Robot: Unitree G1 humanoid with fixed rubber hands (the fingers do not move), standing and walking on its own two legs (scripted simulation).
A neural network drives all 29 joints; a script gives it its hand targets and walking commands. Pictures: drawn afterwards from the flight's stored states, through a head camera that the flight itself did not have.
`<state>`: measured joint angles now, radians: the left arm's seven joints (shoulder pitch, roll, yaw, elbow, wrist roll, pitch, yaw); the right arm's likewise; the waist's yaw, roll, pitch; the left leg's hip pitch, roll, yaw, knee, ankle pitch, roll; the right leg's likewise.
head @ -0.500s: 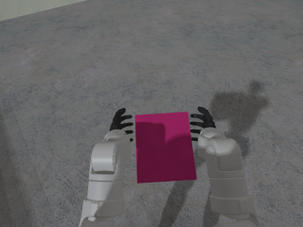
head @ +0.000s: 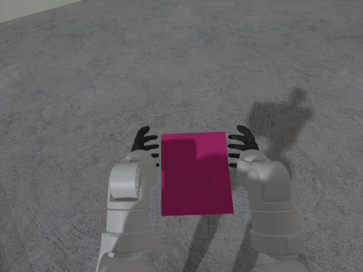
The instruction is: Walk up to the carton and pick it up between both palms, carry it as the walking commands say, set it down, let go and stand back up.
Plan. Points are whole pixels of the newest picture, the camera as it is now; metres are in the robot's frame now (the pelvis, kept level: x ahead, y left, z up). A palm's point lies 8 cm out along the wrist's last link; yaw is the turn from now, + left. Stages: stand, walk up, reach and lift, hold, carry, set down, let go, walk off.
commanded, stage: carry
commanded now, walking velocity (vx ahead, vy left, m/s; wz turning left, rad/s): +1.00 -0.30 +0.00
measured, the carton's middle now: (194, 177) +0.33 +0.00 -0.01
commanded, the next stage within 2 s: none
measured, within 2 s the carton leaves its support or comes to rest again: neither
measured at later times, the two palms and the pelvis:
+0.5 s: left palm (184, 75) +0.64 +0.01 +0.08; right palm (255, 71) +0.66 -0.21 +0.08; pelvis +0.33 -0.12 -0.02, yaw +3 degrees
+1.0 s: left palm (206, 16) +1.05 -0.09 +0.09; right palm (260, 13) +1.04 -0.31 +0.10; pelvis +0.73 -0.19 +0.01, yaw +0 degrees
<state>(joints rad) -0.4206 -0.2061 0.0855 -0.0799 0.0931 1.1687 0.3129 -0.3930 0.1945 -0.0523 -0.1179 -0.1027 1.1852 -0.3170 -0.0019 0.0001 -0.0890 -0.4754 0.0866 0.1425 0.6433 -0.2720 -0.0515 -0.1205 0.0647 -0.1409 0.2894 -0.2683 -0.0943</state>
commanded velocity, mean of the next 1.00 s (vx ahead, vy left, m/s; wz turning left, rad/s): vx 1.00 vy -0.30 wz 0.00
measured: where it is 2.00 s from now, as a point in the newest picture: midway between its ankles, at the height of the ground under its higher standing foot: (230, 95)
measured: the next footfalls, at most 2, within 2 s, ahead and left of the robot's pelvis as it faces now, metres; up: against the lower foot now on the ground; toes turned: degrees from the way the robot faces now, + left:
left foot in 0.06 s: +0.12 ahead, +0.10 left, +0.00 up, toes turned +11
right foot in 0.44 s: +0.45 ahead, -0.25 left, +0.00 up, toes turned -8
